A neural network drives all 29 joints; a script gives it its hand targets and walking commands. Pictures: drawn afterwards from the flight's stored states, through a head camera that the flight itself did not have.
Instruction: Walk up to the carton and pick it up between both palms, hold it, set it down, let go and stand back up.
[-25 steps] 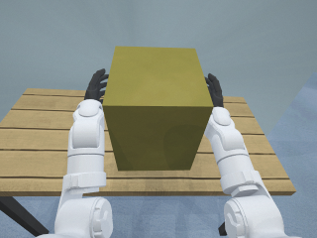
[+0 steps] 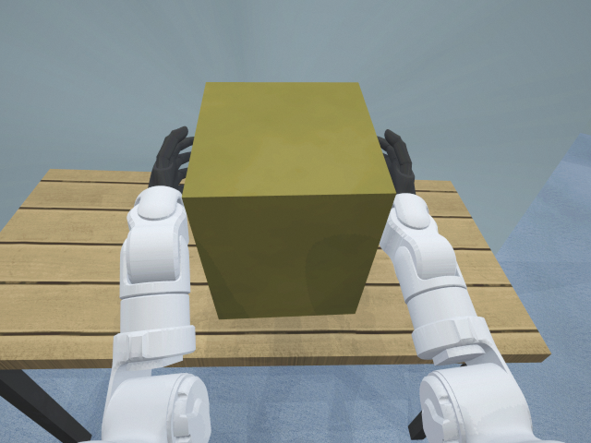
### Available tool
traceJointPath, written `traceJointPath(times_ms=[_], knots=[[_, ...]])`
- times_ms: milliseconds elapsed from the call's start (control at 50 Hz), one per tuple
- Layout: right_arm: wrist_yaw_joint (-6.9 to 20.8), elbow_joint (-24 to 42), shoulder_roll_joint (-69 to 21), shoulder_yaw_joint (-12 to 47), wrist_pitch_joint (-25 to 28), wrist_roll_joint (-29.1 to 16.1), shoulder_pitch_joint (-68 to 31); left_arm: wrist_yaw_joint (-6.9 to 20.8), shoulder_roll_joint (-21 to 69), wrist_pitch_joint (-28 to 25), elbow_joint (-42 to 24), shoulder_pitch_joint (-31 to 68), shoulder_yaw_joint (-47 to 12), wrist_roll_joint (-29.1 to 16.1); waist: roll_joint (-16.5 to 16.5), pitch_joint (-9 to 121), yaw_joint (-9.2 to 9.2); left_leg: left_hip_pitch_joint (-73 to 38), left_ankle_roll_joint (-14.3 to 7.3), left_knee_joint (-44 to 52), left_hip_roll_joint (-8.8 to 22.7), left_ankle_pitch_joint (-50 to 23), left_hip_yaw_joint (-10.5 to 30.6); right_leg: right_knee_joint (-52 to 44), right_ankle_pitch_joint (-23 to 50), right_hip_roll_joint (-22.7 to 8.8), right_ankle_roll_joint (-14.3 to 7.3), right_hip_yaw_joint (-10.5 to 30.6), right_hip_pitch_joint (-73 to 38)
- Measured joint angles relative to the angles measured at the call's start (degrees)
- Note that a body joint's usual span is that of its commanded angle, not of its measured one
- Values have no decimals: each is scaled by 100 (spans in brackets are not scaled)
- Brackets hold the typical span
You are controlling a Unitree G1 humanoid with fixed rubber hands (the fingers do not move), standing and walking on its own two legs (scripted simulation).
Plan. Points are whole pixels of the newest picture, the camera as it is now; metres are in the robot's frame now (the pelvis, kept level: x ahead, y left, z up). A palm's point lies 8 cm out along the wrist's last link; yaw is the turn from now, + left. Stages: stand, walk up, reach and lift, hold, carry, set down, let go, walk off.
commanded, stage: hold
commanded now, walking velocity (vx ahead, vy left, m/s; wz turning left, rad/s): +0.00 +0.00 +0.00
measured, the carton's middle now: (285, 205) +0.38 +0.00 +0.15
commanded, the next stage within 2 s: none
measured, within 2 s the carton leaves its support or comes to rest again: neither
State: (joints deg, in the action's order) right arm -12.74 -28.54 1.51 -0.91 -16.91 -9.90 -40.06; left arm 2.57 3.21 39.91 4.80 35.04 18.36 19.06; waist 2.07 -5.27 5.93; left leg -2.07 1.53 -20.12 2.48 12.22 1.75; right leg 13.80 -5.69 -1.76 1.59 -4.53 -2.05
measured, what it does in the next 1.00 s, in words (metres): stands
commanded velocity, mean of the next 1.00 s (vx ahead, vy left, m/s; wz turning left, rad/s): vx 0.00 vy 0.00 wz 0.00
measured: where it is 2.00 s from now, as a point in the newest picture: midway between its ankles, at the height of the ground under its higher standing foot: outside the picture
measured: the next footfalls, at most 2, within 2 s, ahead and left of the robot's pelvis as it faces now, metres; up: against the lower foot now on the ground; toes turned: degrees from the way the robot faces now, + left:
none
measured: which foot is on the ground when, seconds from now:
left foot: down 0.00-1.00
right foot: down 0.00-1.00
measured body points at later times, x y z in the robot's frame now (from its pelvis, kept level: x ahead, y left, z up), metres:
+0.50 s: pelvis -0.01 +0.00 +0.00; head -0.06 +0.02 +0.45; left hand +0.37 +0.15 +0.21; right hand +0.37 -0.14 +0.21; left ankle +0.00 +0.13 -0.75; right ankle +0.03 -0.14 -0.75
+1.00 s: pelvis +0.00 +0.00 +0.00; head -0.05 +0.01 +0.45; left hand +0.37 +0.15 +0.21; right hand +0.38 -0.14 +0.21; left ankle +0.00 +0.13 -0.75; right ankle +0.03 -0.14 -0.75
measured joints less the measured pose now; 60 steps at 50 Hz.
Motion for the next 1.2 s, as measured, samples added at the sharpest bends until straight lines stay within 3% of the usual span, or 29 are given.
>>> traceJointPath(times_ms=[580, 820, 1200], knots=[[58, -302, -36, -219, -296, 75, -456, 93, -45, 304, 227, 433, 229, 111, -11, 141, -76, 79, 17, 18, -19, -93, 17, 151, -4, -22, -33, -7, 151], [-87, 98, 10, 59, -367, -119, -249, 113, -86, 358, -189, 135, 116, -5, -49, 119, -7, 21, 50, -16, 25, -24, 65, 105, -47, 22, -42, -57, 39], [-87, 25, -16, -16, -445, -104, -306, 172, -79, 442, -97, 246, 174, 71, 0, 119, -38, -1, 31, 11, -6, -46, 17, 133, -38, -8, -32, -7, 59]])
